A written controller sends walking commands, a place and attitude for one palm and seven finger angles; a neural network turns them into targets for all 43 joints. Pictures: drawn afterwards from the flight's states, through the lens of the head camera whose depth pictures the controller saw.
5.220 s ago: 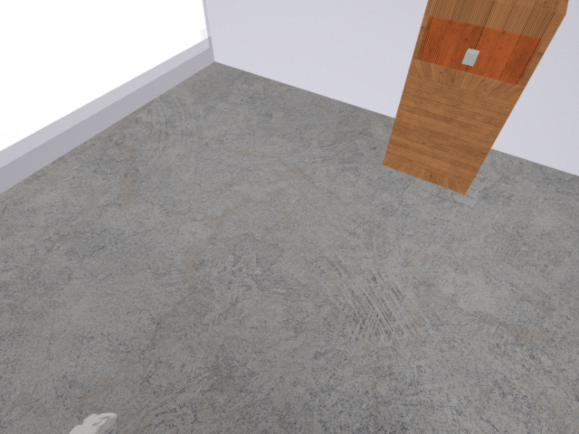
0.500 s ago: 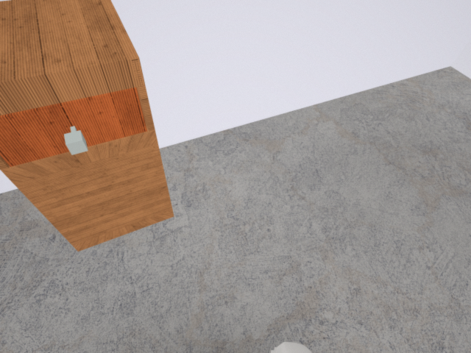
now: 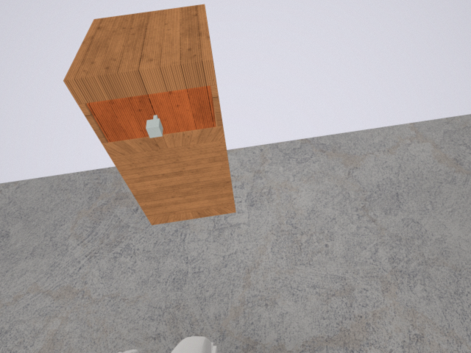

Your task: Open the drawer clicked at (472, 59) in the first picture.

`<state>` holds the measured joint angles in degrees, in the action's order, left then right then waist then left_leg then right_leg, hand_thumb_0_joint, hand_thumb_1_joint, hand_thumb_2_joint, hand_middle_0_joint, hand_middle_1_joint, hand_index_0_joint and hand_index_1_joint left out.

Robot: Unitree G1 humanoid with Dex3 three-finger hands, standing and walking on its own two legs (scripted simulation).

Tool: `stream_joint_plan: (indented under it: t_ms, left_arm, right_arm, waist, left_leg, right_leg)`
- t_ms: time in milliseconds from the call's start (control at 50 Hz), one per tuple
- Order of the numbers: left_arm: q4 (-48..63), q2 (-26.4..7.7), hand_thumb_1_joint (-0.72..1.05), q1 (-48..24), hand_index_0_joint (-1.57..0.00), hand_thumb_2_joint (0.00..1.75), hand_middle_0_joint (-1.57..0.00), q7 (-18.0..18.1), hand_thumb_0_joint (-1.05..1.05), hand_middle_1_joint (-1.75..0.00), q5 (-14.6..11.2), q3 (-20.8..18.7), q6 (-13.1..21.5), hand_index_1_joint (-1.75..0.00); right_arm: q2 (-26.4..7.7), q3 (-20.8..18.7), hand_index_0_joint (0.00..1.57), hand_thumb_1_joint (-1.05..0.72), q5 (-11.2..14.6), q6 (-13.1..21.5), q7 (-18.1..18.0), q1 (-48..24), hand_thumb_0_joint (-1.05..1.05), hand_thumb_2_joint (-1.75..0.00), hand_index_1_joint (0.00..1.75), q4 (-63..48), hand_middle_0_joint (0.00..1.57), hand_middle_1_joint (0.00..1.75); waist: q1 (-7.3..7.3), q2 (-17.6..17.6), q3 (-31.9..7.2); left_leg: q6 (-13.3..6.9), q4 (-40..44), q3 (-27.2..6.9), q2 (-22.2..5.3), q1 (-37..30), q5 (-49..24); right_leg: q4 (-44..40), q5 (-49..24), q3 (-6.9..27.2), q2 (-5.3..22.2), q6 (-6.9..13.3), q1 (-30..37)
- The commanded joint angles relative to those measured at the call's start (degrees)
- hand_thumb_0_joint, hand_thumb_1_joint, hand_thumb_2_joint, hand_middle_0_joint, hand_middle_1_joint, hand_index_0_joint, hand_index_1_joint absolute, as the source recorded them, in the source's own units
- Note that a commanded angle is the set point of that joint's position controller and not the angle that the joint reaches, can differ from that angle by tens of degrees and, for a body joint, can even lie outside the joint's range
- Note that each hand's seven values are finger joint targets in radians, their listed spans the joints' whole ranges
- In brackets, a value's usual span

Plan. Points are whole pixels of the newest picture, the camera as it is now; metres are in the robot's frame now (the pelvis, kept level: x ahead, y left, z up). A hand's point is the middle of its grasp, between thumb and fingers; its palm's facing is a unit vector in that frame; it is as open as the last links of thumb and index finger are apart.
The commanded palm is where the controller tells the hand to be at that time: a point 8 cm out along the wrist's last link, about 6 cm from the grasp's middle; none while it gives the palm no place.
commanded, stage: turn to face it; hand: left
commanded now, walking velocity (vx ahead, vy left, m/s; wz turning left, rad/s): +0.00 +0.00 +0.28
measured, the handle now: (155, 124) +0.79 +0.30 -0.11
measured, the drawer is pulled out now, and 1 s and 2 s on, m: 0.00 0.00 0.00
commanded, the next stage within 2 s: take the last steps up to it in 0.12 s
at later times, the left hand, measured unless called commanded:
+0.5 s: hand out of the picture -0.01 +0.24 -0.18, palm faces +0.16 -0.97 -0.20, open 7.4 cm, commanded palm none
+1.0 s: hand out of the picture +0.07 +0.19 -0.18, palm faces +0.20 -0.97 -0.17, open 7.3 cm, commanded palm none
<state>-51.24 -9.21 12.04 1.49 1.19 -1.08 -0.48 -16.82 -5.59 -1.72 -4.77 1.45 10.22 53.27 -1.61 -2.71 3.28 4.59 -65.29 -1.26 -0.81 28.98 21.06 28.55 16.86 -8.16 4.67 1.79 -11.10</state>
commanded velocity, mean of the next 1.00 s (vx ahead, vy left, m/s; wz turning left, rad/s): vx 0.24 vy -0.03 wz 0.07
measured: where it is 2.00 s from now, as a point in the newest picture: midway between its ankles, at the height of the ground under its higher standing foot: (236, 340)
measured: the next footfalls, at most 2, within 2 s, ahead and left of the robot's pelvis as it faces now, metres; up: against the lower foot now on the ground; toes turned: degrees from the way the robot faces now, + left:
left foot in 0.26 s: -0.01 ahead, +0.15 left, +0.00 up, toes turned +11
right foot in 0.66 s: +0.14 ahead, -0.08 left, +0.00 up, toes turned -1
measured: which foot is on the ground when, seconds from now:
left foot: up 0.00-0.24, down 0.26-0.68, up 0.70-1.00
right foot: down 0.00-0.26, up 0.28-0.64, down 0.66-1.00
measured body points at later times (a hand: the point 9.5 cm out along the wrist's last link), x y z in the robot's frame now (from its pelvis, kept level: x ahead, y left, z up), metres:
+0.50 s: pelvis +0.01 +0.04 +0.00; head +0.02 +0.06 +0.45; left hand -0.02 +0.29 -0.16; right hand +0.10 -0.19 -0.14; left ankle -0.05 +0.14 -0.74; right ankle +0.02 -0.10 -0.69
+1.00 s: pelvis +0.14 +0.03 +0.00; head +0.15 +0.04 +0.45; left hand +0.06 +0.24 -0.16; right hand +0.21 -0.20 -0.16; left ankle +0.19 +0.17 -0.71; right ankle +0.10 -0.08 -0.74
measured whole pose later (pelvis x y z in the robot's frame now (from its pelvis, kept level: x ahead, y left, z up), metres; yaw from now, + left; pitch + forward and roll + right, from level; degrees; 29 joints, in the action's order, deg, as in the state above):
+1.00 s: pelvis +0.14 +0.03 +0.00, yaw +9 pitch -1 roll -1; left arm -64.9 -7.5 21.2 0.8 1.6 -1.7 3.0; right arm -10.1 -3.6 -1.7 0.0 1.2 13.6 60.7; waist 0.2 -1.2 1.4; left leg 0.9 -44.7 5.4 -6.6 27.6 15.3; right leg 20.9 16.5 -9.2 1.1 0.4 -3.7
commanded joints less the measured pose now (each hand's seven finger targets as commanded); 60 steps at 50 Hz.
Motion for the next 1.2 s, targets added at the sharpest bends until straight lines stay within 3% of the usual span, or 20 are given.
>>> stream_joint_plan:
  t_ms: [0, 120, 180, 200, 240, 260, 380, 540, 600, 620, 660, 680, 740, 800, 960, 1040, 1060, 1080, 1120, 1180]
  left_arm:
    - [1.3, -12.8, 0.9, 5.4, -0.2, 0.9, -0.2, 0.5, 0.0, -0.3, 0.3, -3.5, 1.4, -0.3]
    - [-1.3, -14.7, 0.9, 7.1, -0.2, 0.9, -0.2, 0.5, 0.0, -0.3, 0.7, -4.1, 0.9, -0.3]
    - [-2.7, -14.2, 0.9, 5.3, -0.2, 0.9, -0.2, 0.5, 0.0, -0.3, 0.2, -4.3, 0.6, -0.3]
    - [-2.8, -12.8, 0.9, 5.5, -0.2, 0.9, -0.2, 0.4, 0.0, -0.3, -0.4, -3.9, 0.4, -0.3]
    - [-1.0, -7.1, 0.9, 5.8, -0.2, 0.9, -0.2, -0.1, 0.0, -0.3, -0.4, -2.1, 0.2, -0.3]
    - [-0.6, -7.5, 0.9, 2.1, -0.2, 0.9, -0.2, 0.0, 0.0, -0.3, 0.1, -1.8, -0.4, -0.3]
    - [-5.8, -6.4, 0.9, 3.1, -0.2, 0.9, -0.2, -2.1, 0.0, -0.3, 0.3, -1.5, 0.6, -0.3]
    - [-5.1, -4.5, 0.9, -1.8, -0.2, 0.9, -0.2, -2.6, 0.0, -0.3, 0.1, -1.6, 1.2, -0.3]
    - [-7.4, -4.6, 0.9, 3.6, -0.2, 0.9, -0.2, -2.7, 0.0, -0.3, 0.2, -2.2, 1.9, -0.3]
    - [-8.8, -5.9, 0.9, 7.5, -0.2, 0.9, -0.2, -2.4, 0.0, -0.3, 0.4, -2.6, 2.4, -0.3]
    - [-11.6, -14.4, 0.9, 18.7, -0.2, 0.9, -0.2, -1.4, 0.0, -0.3, 0.5, -4.4, 3.3, -0.3]
    - [-11.9, -14.4, 0.9, 19.9, -0.2, 0.9, -0.2, -1.0, 0.0, -0.3, -0.4, -4.4, 3.5, -0.3]
    - [-9.4, -8.0, 0.9, 8.8, -0.2, 0.9, -0.2, -0.4, 0.0, -0.3, 0.0, -2.8, 3.6, -0.3]
    - [-9.2, -5.6, 0.9, 7.5, -0.2, 0.9, -0.2, -0.2, 0.0, -0.3, 0.2, -2.2, 4.4, -0.3]
    - [-12.3, -7.2, 0.9, 11.8, -0.2, 0.9, -0.2, -0.5, 0.0, -0.3, 0.4, -2.5, 4.7, -0.3]
    - [-12.3, -6.5, 0.9, 10.2, -0.2, 0.9, -0.2, -0.6, 0.0, -0.3, 0.0, -2.8, 3.9, -0.3]
    - [-12.0, -4.0, 0.9, 11.7, -0.2, 0.9, -0.2, -0.9, 0.0, -0.3, -0.2, -2.4, 3.7, -0.3]
    - [-10.5, -1.3, 0.9, 12.5, -0.2, 0.9, -0.2, -1.2, 0.0, -0.3, -0.6, -1.8, 3.6, -0.3]
    - [-9.3, -2.8, 0.9, 7.3, -0.2, 0.9, -0.2, -1.0, 0.0, -0.3, -0.1, -2.0, 3.0, -0.3]
    - [-10.9, -1.3, 0.9, 7.4, -0.2, 0.9, -0.2, -1.9, 0.0, -0.3, 0.5, -2.0, 2.7, -0.3]
  right_arm:
    - [-1.5, 0.4, 0.2, -0.9, 0.5, 1.1, -0.2, -4.7, 0.0, -0.9, 0.3, -4.1, 0.2, 0.3]
    - [0.0, 1.9, 0.2, -0.9, 1.4, 2.2, -0.6, -6.1, 0.0, -0.9, 0.3, -3.5, 0.2, 0.3]
    - [-0.3, 2.1, 0.2, -0.9, 1.3, 3.1, -1.0, -1.6, 0.0, -0.9, 0.3, -1.8, 0.2, 0.3]
    - [-2.2, 1.8, 0.2, -0.9, 1.1, 3.7, -1.1, 0.1, 0.0, -0.9, 0.3, -1.0, 0.2, 0.3]
    - [-9.4, 0.7, 0.2, -0.9, 0.5, 3.9, -1.4, 3.2, 0.0, -0.9, 0.3, -0.2, 0.2, 0.3]
    - [-9.2, 0.8, 0.2, -0.9, 0.2, 4.1, -2.0, 5.2, 0.0, -0.9, 0.3, 0.9, 0.2, 0.3]
    - [-3.2, 2.2, 0.2, -0.9, 0.5, 6.3, -2.8, 4.2, 0.0, -0.9, 0.3, 2.9, 0.2, 0.3]
    - [-3.2, 1.3, 0.2, -0.9, -0.1, 6.7, -2.8, 8.4, 0.0, -0.9, 0.3, 5.8, 0.2, 0.3]
    - [-2.4, 1.6, 0.2, -0.9, 0.0, 6.6, -2.8, 7.6, 0.0, -0.9, 0.3, 6.5, 0.2, 0.3]
    - [-1.2, 1.8, 0.2, -0.9, 0.2, 6.8, -2.8, 8.1, 0.0, -0.9, 0.3, 6.9, 0.2, 0.3]
    - [4.0, 3.0, 0.2, -0.9, 1.0, 7.3, -2.1, 6.6, 0.0, -0.9, 0.3, 4.1, 0.2, 0.3]
    - [0.6, 2.4, 0.2, -0.9, 0.7, 6.7, -2.0, 4.0, 0.0, -0.9, 0.3, 3.3, 0.2, 0.3]
    - [2.3, 1.6, 0.2, -0.9, 0.2, 6.1, -1.1, 3.3, 0.0, -0.9, 0.3, 4.6, 0.2, 0.3]
    - [5.1, 1.8, 0.2, -0.9, -0.1, 5.3, -0.7, 7.9, 0.0, -0.9, 0.3, 6.5, 0.2, 0.3]
    - [6.1, 2.1, 0.2, -0.9, 0.5, 6.6, 0.3, -0.1, 0.0, -0.9, 0.3, 3.1, 0.2, 0.3]
    - [3.5, 1.7, 0.2, -0.9, 0.2, 7.8, -0.5, 9.5, 0.0, -0.9, 0.3, 6.4, 0.2, 0.3]
    - [-1.3, 0.7, 0.2, -0.9, -0.3, 8.3, -1.2, 16.3, 0.0, -0.9, 0.3, 8.2, 0.2, 0.3]
    - [-7.0, -0.4, 0.2, -0.9, -0.5, 8.2, -1.9, 21.8, 0.0, -0.9, 0.3, 9.3, 0.2, 0.3]
    - [-4.6, 0.3, 0.2, -0.9, 0.0, 7.4, -2.7, 16.4, 0.0, -0.9, 0.3, 8.2, 0.2, 0.3]
    - [1.4, 2.2, 0.2, -0.9, 0.3, 8.7, -2.9, 9.4, 0.0, -0.9, 0.3, 6.4, 0.2, 0.3]
  waist:
    - [3.65, 12.6, -2.3]
    - [4.84, 15.4, -5.6]
    - [2.03, 14.8, -7.0]
    - [1.02, 9.2, -8.4]
    - [-0.28, -11.7, -9.8]
    - [-2.19, -10.8, -7.5]
    - [0.55, -4.6, -0.1]
    - [-0.35, -6.8, 3.0]
    - [2.85, -3.7, 2.1]
    - [4.48, 0.0, 0.4]
    - [8.98, 21.0, -3.1]
    - [9.84, 20.8, -3.0]
    - [4.17, 7.9, 3.8]
    - [1.34, 8.3, 2.1]
    - [3.03, 10.8, 2.9]
    - [-2.24, 4.2, 0.3]
    - [-4.19, -6.6, -3.9]
    - [-4.91, -18.8, -6.5]
    - [-3.69, -11.5, -2.4]
    - [0.44, -1.9, 1.2]
  left_leg:
    - [0.3, 6.3, 2.2, -0.9, 2.1, 3.1]
    - [-1.6, 22.7, 5.7, 0.2, -7.3, 5.5]
    - [-2.6, 38.5, 7.0, 0.0, -16.8, -4.8]
    - [-3.7, 44.9, 5.2, -2.4, -24.7, -13.3]
    - [-14.5, 46.0, -14.6, -22.2, -33.3, -33.0]
    - [-17.0, 48.1, -16.1, -22.6, -29.9, -23.9]
    - [-14.0, 52.1, -6.6, -14.0, -25.6, -16.8]
    - [-13.9, 52.0, -6.5, -14.8, -21.7, -11.6]
    - [-11.3, 46.0, -4.7, -12.5, -16.3, -7.5]
    - [-9.5, 39.7, -2.6, -9.7, -12.7, -6.3]
    - [-5.6, 12.0, 7.6, -0.1, 6.0, 12.5]
    - [-6.4, 4.2, 1.9, -2.4, 6.7, 12.9]
    - [-5.5, -0.6, 1.2, -6.5, 6.6, 0.4]
    - [-4.0, 5.2, 4.0, -6.7, 1.6, -3.9]
    - [-4.4, 24.4, 7.8, -5.5, -2.3, -6.2]
    - [-4.9, 36.1, 9.8, -2.9, -22.3, -10.0]
    - [-7.1, 41.2, -0.7, -10.2, -31.0, -7.5]
    - [-12.1, 49.7, -19.1, -23.3, -35.6, -6.5]
    - [-14.5, 54.8, -20.6, -24.7, -26.6, 4.2]
    - [-12.4, 55.2, -7.2, -19.4, -18.5, -9.0]
  right_leg:
    - [-8.3, -28.2, 9.3, 13.9, 5.7, 7.0]
    - [-5.0, -35.1, 8.1, 15.0, 6.3, 8.3]
    - [-0.1, -31.5, 5.2, 13.3, 2.7, 5.4]
    - [4.5, -26.2, 3.0, 11.1, -0.1, 0.7]
    - [20.1, 17.6, 0.4, 2.3, -5.2, -17.2]
    - [26.9, 19.8, 3.3, 1.7, -5.1, -18.8]
    - [29.0, 5.9, 4.7, 1.8, -5.0, -19.7]
    - [11.7, 4.4, 2.4, 0.4, -4.5, -12.5]
    - [1.6, -2.2, 0.4, -1.8, -3.9, -0.7]
    - [-2.8, -3.9, 2.2, -1.1, -3.1, 6.8]
    - [-14.8, 3.5, 29.7, 19.3, 5.6, 21.0]
    - [-19.1, 10.6, 34.7, 20.6, 7.6, 15.1]
    - [-20.7, 13.1, 23.3, 16.2, 6.9, 2.1]
    - [-20.0, 1.3, 12.0, 11.8, 5.4, -0.9]
    - [-16.9, -6.1, 9.2, 11.3, 6.6, 2.1]
    - [-3.7, -6.6, 4.9, 6.9, 3.5, -4.6]
    - [10.8, -4.1, 1.5, 2.2, 0.9, -9.8]
    - [26.8, 15.4, -1.9, -3.9, -1.5, -19.4]
    - [40.4, 13.0, 5.9, -0.3, -0.3, -24.0]
    - [37.4, 3.5, 6.9, 3.2, -1.8, -20.2]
